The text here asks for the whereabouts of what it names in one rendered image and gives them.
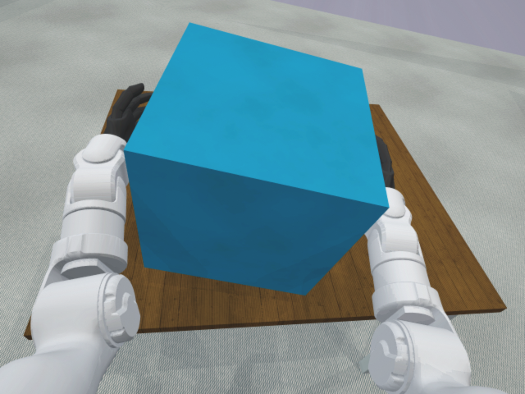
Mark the right robot upper arm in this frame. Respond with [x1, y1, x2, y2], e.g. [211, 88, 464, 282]
[368, 319, 508, 394]

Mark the table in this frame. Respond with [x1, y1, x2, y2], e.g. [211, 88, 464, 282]
[24, 89, 507, 373]

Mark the robot left hand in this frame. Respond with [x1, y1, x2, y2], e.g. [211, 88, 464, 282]
[103, 83, 153, 143]

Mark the robot left forearm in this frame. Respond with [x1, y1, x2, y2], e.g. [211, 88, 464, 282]
[30, 134, 129, 349]

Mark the left robot upper arm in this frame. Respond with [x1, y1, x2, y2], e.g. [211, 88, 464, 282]
[0, 273, 140, 394]

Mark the robot right hand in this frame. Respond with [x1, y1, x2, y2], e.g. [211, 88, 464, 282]
[375, 135, 395, 189]

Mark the robot right forearm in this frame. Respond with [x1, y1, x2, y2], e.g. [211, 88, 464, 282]
[365, 187, 471, 383]

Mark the carton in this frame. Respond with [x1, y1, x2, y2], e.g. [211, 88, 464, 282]
[124, 23, 389, 296]

